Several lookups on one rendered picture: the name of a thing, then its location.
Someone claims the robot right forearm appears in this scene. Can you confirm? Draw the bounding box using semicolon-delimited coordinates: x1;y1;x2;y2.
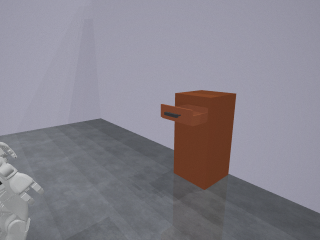
0;157;18;181

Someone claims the left robot thigh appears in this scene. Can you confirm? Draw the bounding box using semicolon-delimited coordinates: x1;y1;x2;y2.
0;201;12;214

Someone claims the right robot hand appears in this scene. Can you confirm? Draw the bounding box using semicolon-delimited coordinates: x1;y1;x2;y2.
7;172;45;205

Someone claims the drawer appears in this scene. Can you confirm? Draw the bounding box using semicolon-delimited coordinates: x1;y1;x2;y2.
161;104;208;127

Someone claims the left robot hand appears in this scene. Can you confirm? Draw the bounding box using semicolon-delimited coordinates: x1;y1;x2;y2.
0;142;17;163

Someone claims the handle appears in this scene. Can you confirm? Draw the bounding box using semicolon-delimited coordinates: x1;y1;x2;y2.
164;111;181;118

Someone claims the cabinet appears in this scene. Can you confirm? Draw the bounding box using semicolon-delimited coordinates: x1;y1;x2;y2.
173;90;236;190

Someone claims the robot left shin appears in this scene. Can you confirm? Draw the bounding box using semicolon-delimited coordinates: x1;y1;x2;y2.
0;212;14;240

